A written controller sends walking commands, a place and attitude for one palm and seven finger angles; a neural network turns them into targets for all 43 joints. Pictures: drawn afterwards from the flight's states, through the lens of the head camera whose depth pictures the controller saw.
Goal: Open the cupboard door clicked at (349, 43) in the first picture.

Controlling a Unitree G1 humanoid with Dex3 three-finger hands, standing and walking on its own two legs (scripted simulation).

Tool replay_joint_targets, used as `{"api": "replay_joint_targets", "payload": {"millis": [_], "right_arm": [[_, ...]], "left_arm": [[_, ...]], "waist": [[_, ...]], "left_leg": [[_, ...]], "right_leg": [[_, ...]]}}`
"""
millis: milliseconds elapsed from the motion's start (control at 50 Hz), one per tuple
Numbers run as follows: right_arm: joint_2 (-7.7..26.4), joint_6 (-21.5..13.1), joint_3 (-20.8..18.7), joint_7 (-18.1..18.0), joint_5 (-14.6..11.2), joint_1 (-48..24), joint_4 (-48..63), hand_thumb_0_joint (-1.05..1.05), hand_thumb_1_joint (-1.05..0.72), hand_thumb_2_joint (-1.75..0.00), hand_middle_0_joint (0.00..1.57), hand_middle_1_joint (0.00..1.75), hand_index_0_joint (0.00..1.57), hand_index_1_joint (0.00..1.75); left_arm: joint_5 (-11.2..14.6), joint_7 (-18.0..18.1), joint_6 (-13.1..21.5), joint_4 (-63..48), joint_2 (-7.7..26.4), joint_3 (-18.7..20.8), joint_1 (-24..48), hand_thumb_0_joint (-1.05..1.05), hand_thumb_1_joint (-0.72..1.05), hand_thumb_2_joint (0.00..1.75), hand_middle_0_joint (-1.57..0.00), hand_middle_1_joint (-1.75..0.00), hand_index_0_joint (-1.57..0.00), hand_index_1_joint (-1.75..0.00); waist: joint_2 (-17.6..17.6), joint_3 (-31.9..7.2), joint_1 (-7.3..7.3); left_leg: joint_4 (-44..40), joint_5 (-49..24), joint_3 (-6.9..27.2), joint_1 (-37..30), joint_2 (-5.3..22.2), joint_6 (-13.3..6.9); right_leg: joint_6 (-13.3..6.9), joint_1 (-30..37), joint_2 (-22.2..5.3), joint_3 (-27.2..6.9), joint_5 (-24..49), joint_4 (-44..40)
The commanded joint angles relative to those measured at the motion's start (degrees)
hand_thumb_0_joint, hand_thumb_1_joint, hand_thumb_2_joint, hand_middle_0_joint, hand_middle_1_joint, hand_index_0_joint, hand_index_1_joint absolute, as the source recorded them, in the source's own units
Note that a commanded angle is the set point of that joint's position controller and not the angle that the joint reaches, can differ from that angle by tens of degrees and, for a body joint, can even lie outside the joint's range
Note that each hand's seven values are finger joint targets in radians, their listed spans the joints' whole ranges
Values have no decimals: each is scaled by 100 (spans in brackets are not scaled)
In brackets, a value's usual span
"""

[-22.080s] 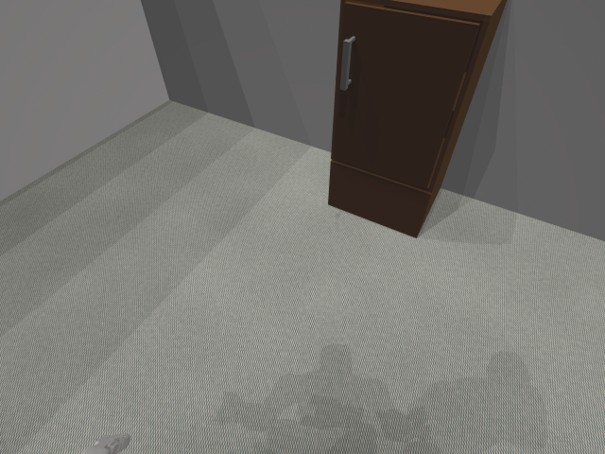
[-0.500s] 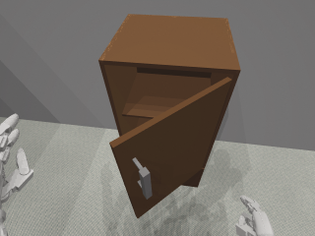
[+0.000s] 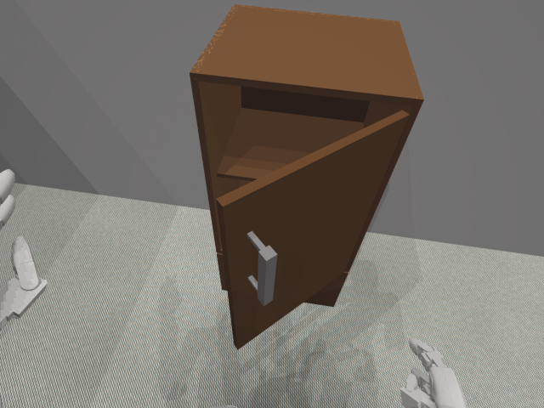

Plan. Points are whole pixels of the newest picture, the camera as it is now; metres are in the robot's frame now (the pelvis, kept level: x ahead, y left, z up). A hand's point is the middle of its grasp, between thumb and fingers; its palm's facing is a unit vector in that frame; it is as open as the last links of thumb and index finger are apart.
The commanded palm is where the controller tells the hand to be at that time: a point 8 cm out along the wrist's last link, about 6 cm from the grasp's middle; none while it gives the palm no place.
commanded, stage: step back with the hand held close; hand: left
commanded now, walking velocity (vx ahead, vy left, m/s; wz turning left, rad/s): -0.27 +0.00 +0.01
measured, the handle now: (259, 269) +0.35 +0.05 -0.03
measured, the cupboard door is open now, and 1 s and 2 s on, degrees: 45 45 45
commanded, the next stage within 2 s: stop stepping back and stand still in 0.38 s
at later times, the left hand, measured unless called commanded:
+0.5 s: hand (60, 378) +0.12 +0.19 +0.18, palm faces +0.18 -0.80 -0.58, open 7.4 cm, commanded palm +0.04 +0.26 +0.19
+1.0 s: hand out of the picture -0.06 +0.24 +0.20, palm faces +0.43 -0.77 -0.48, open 7.4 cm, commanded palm -0.09 +0.28 +0.19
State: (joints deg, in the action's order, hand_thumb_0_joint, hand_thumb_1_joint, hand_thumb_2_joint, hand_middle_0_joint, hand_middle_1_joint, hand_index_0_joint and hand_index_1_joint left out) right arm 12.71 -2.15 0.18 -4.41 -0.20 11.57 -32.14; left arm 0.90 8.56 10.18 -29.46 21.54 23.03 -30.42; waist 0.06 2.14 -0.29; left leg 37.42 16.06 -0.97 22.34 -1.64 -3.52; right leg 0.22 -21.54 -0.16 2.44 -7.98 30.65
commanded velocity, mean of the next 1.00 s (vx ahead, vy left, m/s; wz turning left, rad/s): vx -0.14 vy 0.01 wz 0.00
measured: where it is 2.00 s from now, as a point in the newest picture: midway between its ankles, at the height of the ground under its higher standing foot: outside the picture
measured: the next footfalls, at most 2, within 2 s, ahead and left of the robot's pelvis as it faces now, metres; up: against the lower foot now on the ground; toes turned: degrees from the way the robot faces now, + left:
right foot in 0.30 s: -0.15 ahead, -0.13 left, +0.00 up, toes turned +2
left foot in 0.60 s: +0.00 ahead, +0.05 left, +0.00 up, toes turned -3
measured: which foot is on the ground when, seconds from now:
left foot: down 0.00-0.46, up 0.48-0.58, down 0.60-0.88, up 0.90-1.00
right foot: down 0.00-0.06, up 0.08-0.28, down 0.30-1.00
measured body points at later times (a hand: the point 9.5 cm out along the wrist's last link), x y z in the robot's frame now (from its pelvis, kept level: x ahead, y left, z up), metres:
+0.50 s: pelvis -0.11 -0.03 +0.00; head -0.04 -0.01 +0.44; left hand +0.10 +0.23 +0.21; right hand +0.10 -0.26 -0.08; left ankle +0.05 +0.07 -0.72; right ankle -0.19 -0.13 -0.72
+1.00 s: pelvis -0.23 -0.02 +0.01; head -0.25 +0.01 +0.46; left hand -0.09 +0.28 +0.23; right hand -0.08 -0.25 -0.06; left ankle -0.19 +0.08 -0.68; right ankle -0.19 -0.13 -0.72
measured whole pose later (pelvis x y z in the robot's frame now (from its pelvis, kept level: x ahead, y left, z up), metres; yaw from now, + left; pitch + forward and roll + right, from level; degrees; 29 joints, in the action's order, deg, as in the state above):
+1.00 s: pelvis -0.23 -0.02 +0.01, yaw +0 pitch -1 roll +0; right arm 10.0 -2.7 0.8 -3.9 0.7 14.9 -36.0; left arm 1.7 7.9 11.7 -36.6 26.4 25.9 -37.5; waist -3.0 -3.2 -1.4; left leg 51.0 19.2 0.7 26.3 -2.5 1.1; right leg -2.3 -16.0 0.9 0.8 -13.4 29.5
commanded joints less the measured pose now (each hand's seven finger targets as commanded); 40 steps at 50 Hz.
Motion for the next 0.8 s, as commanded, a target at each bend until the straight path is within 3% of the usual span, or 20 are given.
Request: {"api": "replay_joint_targets", "payload": {"millis": [0, 40, 60, 120, 180, 240, 300, 340, 380, 400, 440, 460, 520, 580, 620, 640, 680, 700, 740, 780], "right_arm": [[853, -354, -292, -98, 52, -524, 869, 0, -90, -90, 20, 30, 20, 30], [883, -415, -290, -120, 57, -566, 917, 0, -90, -90, 20, 30, 20, 30], [786, -442, -316, -123, 88, -535, 920, 0, -90, -90, 20, 30, 20, 30], [724, -500, -380, -58, 111, -527, 863, 0, -90, -90, 20, 30, 20, 30], [711, -586, -359, 22, 154, -460, 641, 0, -90, -90, 20, 30, 20, 30], [754, -686, -332, 82, 197, -421, 343, 0, -90, -90, 20, 30, 20, 30], [738, -659, -377, 157, 197, -340, 135, 0, -90, -90, 20, 30, 20, 30], [681, -584, -339, 200, 117, -597, 371, 0, -90, -90, 20, 30, 20, 30], [618, -485, -331, 217, 24, -753, 654, 0, -90, -90, 20, 30, 20, 30], [577, -416, -276, 200, -54, -871, 796, 0, -90, -90, 20, 30, 20, 30], [522, -314, -175, 134, -216, -1166, 1115, 0, -90, -90, 20, 30, 20, 30], [514, -258, -144, 104, -239, -1294, 1163, 0, -90, -90, 20, 30, 20, 30], [400, -173, -105, 40, -63, -1026, 906, 0, -90, -90, 20, 30, 20, 30], [699, -223, -148, -70, -40, -563, 575, 0, -90, -90, 20, 30, 20, 30], [811, -390, -199, -110, -131, -374, 513, 0, -90, -90, 20, 30, 20, 30], [807, -430, -174, -138, -78, -410, 525, 0, -90, -90, 20, 30, 20, 30], [801, -538, -140, -192, -23, -577, 578, 0, -90, -90, 20, 30, 20, 30], [850, -583, -165, -233, -2, -681, 611, 0, -90, -90, 20, 30, 20, 30], [784, -656, -169, -199, 51, -655, 702, 0, -90, -90, 20, 30, 20, 30], [688, -723, -191, -122, 86, -592, 783, 0, -90, -90, 20, 30, 20, 30]], "left_arm": [[26, 257, 502, -1547, 1307, 901, 408, 0, 90, 90, -20, -30, -20, -30], [-39, 257, 532, -1651, 1259, 1016, 335, 0, 90, 90, -20, -30, -20, -30], [-73, 240, 557, -1689, 1325, 1112, 372, 0, 90, 90, -20, -30, -20, -30], [-46, 185, 561, -1343, 1205, 1082, 50, 0, 90, 90, -20, -30, -20, -30], [19, 100, 575, -1064, 1007, 870, -136, 0, 90, 90, -20, -30, -20, -30], [138, 36, 653, -1194, 1040, 685, 8, 0, 90, 90, -20, -30, -20, -30], [137, -20, 791, -1616, 1399, 843, 152, 0, 90, 90, -20, -30, -20, -30], [209, -62, 805, -2033, 1556, 973, 165, 0, 90, 90, -20, -30, -20, -30], [320, -58, 784, -2323, 1831, 1356, -91, 0, 90, 90, -20, -30, -20, -30], [385, -43, 752, -2293, 2084, 1632, -457, 0, 90, 90, -20, -30, -20, -30], [477, -69, 729, -1871, 2182, 2015, -1069, 0, 90, 90, -20, -30, -20, -30], [433, -62, 694, -1572, 2194, 2121, -1227, 0, 90, 90, -20, -30, -20, -30], [436, -37, 439, -1094, 1698, 1749, -1230, 0, 90, 90, -20, -30, -20, -30], [413, 64, 244, -583, 1277, 1060, -506, 0, 90, 90, -20, -30, -20, -30], [336, 71, 205, -230, 1097, 599, 19, 0, 90, 90, -20, -30, -20, -30], [298, 95, 186, -224, 1119, 508, 150, 0, 90, 90, -20, -30, -20, -30], [200, 93, 209, -527, 1017, 271, 746, 0, 90, 90, -20, -30, -20, -30], [114, 120, 259, -836, 1176, 371, 1086, 0, 90, 90, -20, -30, -20, -30], [-17, 109, 262, -1092, 1092, 365, 1144, 0, 90, 90, -20, -30, -20, -30], [-49, 120, 277, -1632, 1315, 547, 997, 0, 90, 90, -20, -30, -20, -30]], "waist": [[613, -470, 124], [1520, -591, 38], [1491, -671, -5], [921, -677, 15], [899, -394, 78], [907, -887, 82], [911, -2089, -30], [813, -2737, -76], [372, -2952, -99], [-163, -2914, -126], [-1108, -2187, -165], [-1126, -1712, -207], [83, -1026, 46], [507, -742, 188], [237, -479, 144], [439, -474, 155], [557, -178, 121], [737, -97, 65], [1124, -249, 2], [1352, -570, -41]], "left_leg": [[-1500, 1759, 1023, 845, 623, -45], [-2819, 2652, 1922, 2213, 1369, -341], [-2959, 2414, 2134, 2300, 1597, -428], [-2614, 1841, 1996, 1868, 1696, -563], [-2456, 1309, 1857, 1116, 1489, -476], [-1924, -1532, 1693, -811, 1361, -306], [-1017, -5060, 1219, -2744, 1304, -149], [-783, -5467, 828, -3264, 1164, -182], [-484, -4989, 414, -2958, 945, -124], [-354, -4084, 191, -2304, 765, 8], [271, -759, -141, -749, 151, 247], [789, 398, -24, 37, -21, 314], [306, -199, 215, -119, 174, 336], [-924, -2377, 434, -1509, 556, 153], [-1267, -1970, 845, -1742, 915, 23], [-1668, -1202, 1208, -1419, 1029, -30], [-2896, 1654, 1900, -262, 1233, -97], [-3232, 2401, 1994, 276, 1219, -128], [-3535, 2892, 1812, 998, 1106, -24], [-3314, 2545, 1355, 892, 832, 202]], "right_leg": [[-154, 664, -306, -785, -1751, -515], [76, 2103, 339, -319, -726, 1320], [98, 2241, 422, -306, -592, 1886], [51, 1897, 477, -545, -1173, 1941], [2, 1344, 492, -429, -1487, 816], [-30, 613, 447, -402, -1180, -419], [1, 491, 363, -492, -18, -734], [139, 600, 380, -450, 367, -488], [342, 905, 187, -466, 1682, -534], [471, 1279, -129, -518, 3045, -553], [545, 1480, -923, -876, 4937, -653], [386, 1384, -1187, -1071, 5069, -644], [-322, 849, -1031, -1303, 3058, -639], [191, 195, -144, -637, 1150, -656], [342, -51, 41, -637, -47, -888], [254, 141, 132, -495, -585, -843], [71, 867, 309, -526, -1434, -376], [28, 1257, 388, -499, -1495, -199], [-64, 2053, 538, -273, -1565, 168], [-174, 2265, 533, -125, -1635, 26]]}}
